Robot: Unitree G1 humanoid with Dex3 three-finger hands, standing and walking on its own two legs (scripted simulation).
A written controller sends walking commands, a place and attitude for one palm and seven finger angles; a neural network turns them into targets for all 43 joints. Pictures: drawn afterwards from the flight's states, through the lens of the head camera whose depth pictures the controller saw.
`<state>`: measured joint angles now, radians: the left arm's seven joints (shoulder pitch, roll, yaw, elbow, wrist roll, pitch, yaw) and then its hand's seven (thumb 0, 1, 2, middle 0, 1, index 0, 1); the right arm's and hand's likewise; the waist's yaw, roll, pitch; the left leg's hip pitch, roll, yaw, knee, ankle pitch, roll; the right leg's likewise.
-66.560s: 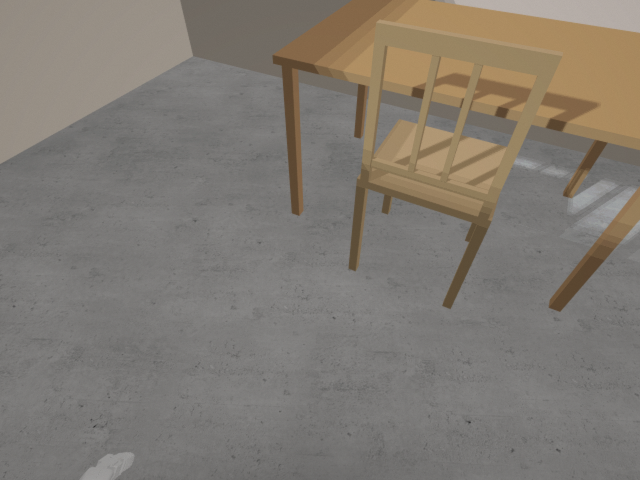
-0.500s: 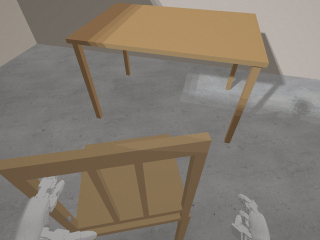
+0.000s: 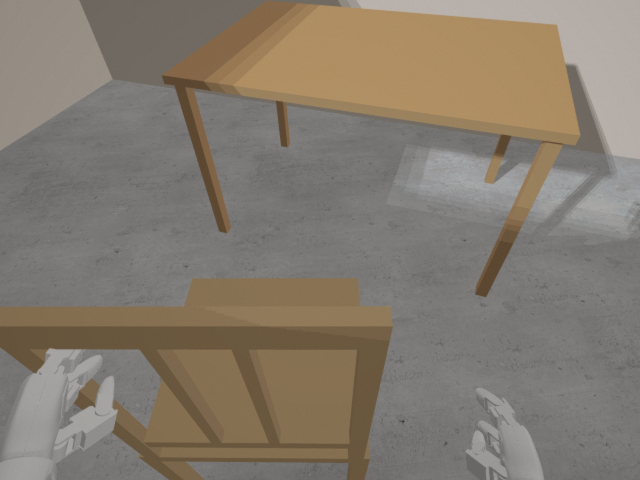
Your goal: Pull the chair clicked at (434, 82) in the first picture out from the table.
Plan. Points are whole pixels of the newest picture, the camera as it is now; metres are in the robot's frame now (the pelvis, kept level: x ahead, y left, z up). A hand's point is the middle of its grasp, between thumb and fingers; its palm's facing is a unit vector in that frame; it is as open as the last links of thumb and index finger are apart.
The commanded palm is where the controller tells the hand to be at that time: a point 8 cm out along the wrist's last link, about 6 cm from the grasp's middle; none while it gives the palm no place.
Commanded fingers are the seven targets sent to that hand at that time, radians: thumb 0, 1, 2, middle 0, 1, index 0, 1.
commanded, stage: draw the hand back to the body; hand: left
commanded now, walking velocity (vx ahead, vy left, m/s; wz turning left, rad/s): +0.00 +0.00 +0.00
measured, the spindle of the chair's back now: (191, 399) +0.21 +0.22 -0.05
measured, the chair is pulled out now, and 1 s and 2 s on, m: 0.70 0.74 0.75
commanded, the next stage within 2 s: step back with the hand held close in 0.28 s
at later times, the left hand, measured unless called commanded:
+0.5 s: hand (111, 426) +0.14 +0.24 +0.06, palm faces +0.26 -0.84 -0.47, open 7.2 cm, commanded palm +0.12 +0.28 +0.18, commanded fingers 0.00 0.90 0.90 -0.20 -0.30 -0.20 -0.30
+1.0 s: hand out of the picture +0.05 +0.24 +0.07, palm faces -0.04 -0.82 -0.58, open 6.8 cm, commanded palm +0.02 +0.31 +0.18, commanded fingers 0.00 0.90 0.90 -0.20 -0.30 -0.20 -0.30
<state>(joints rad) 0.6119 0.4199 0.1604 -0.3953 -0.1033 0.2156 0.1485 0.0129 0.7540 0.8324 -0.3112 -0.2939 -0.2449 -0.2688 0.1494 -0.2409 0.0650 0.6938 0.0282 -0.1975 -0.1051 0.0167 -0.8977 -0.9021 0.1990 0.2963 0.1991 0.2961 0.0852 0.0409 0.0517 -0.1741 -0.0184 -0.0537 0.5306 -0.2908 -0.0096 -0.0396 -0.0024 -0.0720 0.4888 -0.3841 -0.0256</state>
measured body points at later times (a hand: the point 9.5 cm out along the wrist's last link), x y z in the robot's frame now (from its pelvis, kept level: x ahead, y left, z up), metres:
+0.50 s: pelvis -0.02 -0.02 +0.00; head +0.00 -0.04 +0.45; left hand +0.12 +0.28 +0.09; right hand +0.18 -0.23 -0.09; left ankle +0.00 +0.13 -0.73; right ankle -0.07 -0.10 -0.73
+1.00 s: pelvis -0.12 +0.00 -0.01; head -0.07 +0.03 +0.44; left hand +0.05 +0.28 +0.11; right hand +0.05 -0.23 -0.09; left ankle +0.00 +0.13 -0.73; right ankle -0.07 -0.10 -0.73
